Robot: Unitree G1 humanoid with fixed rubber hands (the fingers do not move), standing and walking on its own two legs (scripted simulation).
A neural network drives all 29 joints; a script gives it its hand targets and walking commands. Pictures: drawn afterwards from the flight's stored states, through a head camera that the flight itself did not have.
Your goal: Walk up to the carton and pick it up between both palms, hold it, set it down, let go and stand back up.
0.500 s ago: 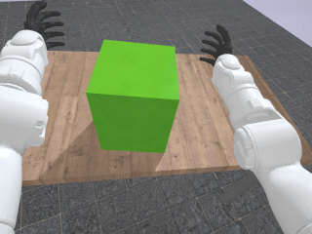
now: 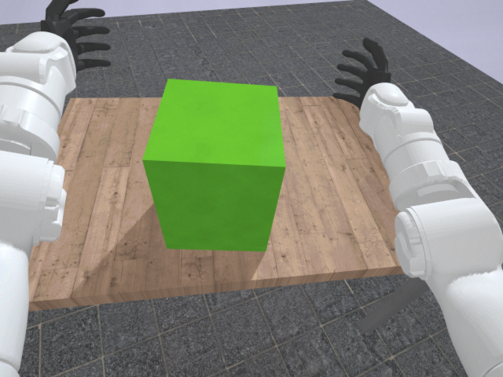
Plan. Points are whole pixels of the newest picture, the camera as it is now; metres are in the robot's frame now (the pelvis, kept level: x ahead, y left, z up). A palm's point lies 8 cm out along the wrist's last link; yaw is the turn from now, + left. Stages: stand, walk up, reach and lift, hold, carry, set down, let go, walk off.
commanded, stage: set down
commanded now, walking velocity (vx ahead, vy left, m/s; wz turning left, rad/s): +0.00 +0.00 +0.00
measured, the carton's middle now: (219, 170) +0.48 +0.00 +0.04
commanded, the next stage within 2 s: none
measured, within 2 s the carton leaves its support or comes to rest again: neither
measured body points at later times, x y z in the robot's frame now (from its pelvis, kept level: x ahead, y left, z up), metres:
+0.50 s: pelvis +0.00 +0.00 +0.00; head -0.02 +0.01 +0.45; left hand +0.46 +0.20 +0.23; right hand +0.40 -0.23 +0.18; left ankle +0.00 +0.12 -0.75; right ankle +0.03 -0.09 -0.75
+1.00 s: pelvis -0.01 +0.01 +0.00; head -0.04 +0.01 +0.45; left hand +0.41 +0.22 +0.17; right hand +0.35 -0.22 +0.13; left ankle +0.00 +0.12 -0.75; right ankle +0.03 -0.10 -0.75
